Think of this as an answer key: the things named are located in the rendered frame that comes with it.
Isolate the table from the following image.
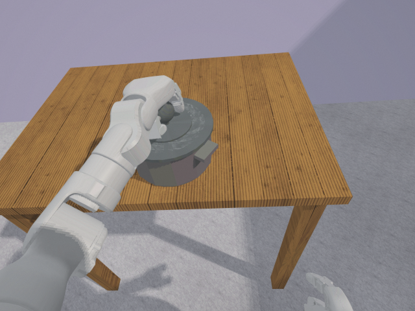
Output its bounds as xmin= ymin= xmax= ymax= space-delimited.
xmin=0 ymin=52 xmax=353 ymax=291

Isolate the left robot upper arm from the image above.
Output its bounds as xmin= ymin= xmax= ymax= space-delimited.
xmin=0 ymin=203 xmax=108 ymax=311

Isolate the robot left hand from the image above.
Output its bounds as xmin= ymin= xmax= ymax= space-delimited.
xmin=123 ymin=75 xmax=184 ymax=140

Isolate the knob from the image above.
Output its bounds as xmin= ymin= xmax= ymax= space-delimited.
xmin=158 ymin=101 xmax=174 ymax=123

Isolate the robot right hand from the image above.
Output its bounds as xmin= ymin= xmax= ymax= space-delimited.
xmin=304 ymin=273 xmax=353 ymax=311

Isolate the robot left forearm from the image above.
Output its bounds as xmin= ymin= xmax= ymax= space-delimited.
xmin=21 ymin=91 xmax=158 ymax=255

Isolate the pot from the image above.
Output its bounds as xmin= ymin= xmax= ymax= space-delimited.
xmin=136 ymin=136 xmax=219 ymax=187

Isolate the lid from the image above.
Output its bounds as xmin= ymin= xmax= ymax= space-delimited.
xmin=144 ymin=98 xmax=213 ymax=163

